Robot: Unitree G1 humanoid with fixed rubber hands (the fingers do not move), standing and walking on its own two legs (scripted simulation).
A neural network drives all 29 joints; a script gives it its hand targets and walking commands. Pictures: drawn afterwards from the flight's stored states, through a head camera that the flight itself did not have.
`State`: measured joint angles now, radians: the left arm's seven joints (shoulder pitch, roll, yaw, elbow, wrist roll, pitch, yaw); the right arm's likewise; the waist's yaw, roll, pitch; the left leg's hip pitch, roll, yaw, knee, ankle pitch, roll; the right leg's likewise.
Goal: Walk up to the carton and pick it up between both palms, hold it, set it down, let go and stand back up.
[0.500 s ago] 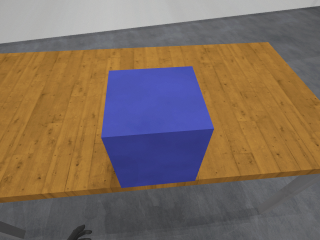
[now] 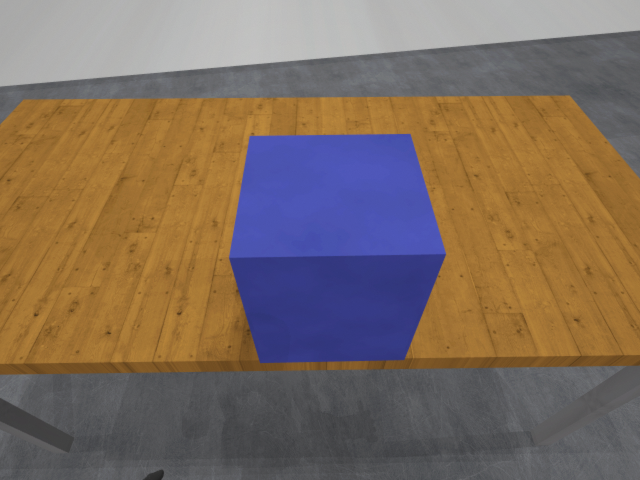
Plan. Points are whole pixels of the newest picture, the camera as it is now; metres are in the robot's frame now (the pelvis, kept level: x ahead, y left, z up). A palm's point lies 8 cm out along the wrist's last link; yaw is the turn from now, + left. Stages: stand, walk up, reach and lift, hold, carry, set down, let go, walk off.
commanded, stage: walk up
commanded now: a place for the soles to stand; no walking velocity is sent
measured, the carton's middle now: (331, 254) +0.38 +0.01 +0.05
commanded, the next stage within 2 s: reach and lift in 0.14 s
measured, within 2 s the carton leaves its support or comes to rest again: neither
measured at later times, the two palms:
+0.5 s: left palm (155, 461) +0.16 +0.23 -0.07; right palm out of the picture +0.13 -0.24 -0.07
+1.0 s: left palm (137, 471) +0.14 +0.23 -0.04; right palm out of the picture +0.13 -0.21 -0.04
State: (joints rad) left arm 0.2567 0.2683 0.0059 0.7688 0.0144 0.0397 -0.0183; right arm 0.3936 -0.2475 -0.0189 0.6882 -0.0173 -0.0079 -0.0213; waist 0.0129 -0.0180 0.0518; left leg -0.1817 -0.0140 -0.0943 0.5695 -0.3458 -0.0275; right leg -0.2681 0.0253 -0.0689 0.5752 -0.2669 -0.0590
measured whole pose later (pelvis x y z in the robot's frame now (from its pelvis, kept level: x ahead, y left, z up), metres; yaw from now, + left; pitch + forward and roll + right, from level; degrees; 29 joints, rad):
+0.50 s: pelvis -0.01 -0.01 +0.00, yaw +0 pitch -5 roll +1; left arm 0.20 0.22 0.08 0.34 0.04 0.32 0.01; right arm 0.18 -0.19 0.01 0.72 0.02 -0.19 0.02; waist -0.02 -0.07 0.11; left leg -0.12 0.04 0.00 0.52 -0.31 -0.05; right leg -0.22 0.03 -0.07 0.55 -0.24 -0.07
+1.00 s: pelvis +0.00 +0.02 +0.02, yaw -2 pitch -5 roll +0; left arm 0.35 0.18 -0.03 0.30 -0.07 0.10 0.10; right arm 0.33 -0.17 -0.08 0.48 0.04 -0.13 0.07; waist 0.02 -0.01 0.05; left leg -0.03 0.02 0.05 0.36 -0.24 -0.01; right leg -0.13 0.02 -0.02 0.37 -0.15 -0.03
